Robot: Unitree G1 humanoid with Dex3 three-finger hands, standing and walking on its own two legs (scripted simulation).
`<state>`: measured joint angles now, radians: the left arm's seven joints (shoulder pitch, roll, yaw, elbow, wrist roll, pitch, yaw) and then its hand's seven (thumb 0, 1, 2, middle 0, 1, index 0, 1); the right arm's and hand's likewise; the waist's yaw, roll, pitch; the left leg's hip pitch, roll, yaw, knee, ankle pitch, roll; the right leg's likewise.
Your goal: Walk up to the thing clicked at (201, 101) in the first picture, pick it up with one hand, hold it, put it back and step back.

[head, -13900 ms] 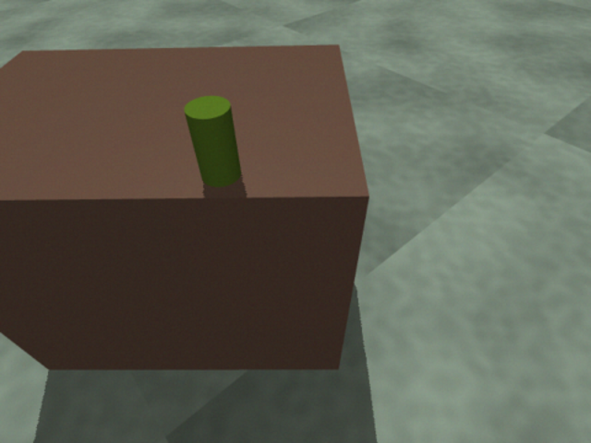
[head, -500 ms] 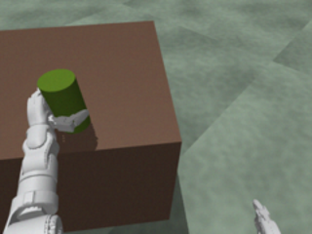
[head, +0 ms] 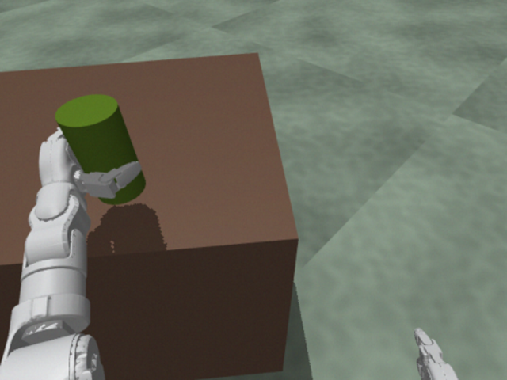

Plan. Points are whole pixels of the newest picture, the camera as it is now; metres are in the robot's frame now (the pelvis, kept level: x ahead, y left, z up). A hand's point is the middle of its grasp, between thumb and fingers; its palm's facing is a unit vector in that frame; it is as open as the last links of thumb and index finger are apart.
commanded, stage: settle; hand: left
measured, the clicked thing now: (106, 152) +0.44 +0.21 +0.18
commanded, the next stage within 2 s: lift in 0.24 s
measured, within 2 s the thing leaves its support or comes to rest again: neither
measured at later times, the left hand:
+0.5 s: hand (102, 150) +0.42 +0.20 +0.20, palm faces +0.21 -0.98 -0.01, open 10.7 cm
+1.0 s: hand (76, 122) +0.37 +0.19 +0.28, palm faces +0.18 -0.98 +0.01, open 10.7 cm
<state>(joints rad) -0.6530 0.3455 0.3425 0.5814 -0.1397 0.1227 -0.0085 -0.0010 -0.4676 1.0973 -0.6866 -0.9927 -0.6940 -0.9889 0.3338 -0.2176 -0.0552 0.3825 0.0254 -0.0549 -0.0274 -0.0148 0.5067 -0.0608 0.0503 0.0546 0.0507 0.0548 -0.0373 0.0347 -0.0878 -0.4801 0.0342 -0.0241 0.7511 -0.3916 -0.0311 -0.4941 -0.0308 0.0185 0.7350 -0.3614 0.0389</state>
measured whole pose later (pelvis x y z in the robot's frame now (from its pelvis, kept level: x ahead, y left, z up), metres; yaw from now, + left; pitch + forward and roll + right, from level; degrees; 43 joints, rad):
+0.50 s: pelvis -0.01 +0.00 +0.00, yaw +0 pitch +5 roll +0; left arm -0.70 0.36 0.32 0.57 -0.14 0.21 -0.02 0.00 -0.47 1.10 -0.68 -1.00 -0.69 -1.00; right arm 0.32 -0.21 -0.05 0.44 0.03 -0.13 -0.03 -0.02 0.52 -0.06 0.05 0.05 0.05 0.05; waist -0.03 0.04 -0.09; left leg -0.45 0.03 -0.02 0.71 -0.35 -0.03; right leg -0.46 -0.03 0.02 0.69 -0.32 0.04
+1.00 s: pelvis +0.00 +0.00 +0.01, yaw +1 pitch +1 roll +0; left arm -0.61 0.30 0.32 0.13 -0.20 0.56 -0.02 0.00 -0.47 1.11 -0.68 -1.00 -0.69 -0.99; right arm 0.32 -0.23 -0.10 0.47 0.05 -0.14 -0.03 -0.02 0.53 -0.05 0.05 0.05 0.05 0.05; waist 0.02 0.08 -0.10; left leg -0.32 0.02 -0.03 0.64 -0.34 -0.03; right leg -0.33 -0.05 0.01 0.63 -0.32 0.04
